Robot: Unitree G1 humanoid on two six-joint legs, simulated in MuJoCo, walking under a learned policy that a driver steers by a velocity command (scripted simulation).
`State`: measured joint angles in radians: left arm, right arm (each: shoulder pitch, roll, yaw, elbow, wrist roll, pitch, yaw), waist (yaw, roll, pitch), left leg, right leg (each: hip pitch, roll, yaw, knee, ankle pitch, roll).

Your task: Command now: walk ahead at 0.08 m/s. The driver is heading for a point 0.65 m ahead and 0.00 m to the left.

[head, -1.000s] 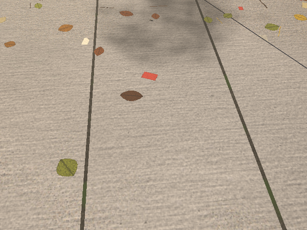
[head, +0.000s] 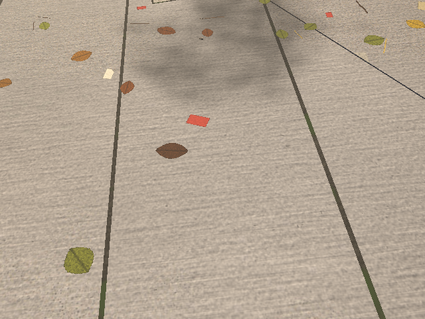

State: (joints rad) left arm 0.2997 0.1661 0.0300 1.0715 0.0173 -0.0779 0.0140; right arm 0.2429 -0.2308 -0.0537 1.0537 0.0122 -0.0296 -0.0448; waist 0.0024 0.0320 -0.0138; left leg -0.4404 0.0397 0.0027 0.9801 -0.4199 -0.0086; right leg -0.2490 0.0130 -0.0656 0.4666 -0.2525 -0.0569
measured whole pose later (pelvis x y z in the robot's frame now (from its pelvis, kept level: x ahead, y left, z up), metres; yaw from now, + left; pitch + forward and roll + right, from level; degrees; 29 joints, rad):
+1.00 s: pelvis +0.41 +0.00 -0.01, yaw +0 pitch +1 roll +0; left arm 0.10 0.24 0.07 0.93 -0.01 -0.10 -0.04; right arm 0.32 -0.23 -0.06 1.03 0.03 -0.11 -0.01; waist -0.01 0.01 0.06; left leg -0.33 0.05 -0.04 1.24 -0.38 0.05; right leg -0.39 0.04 -0.08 0.51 -0.13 -0.07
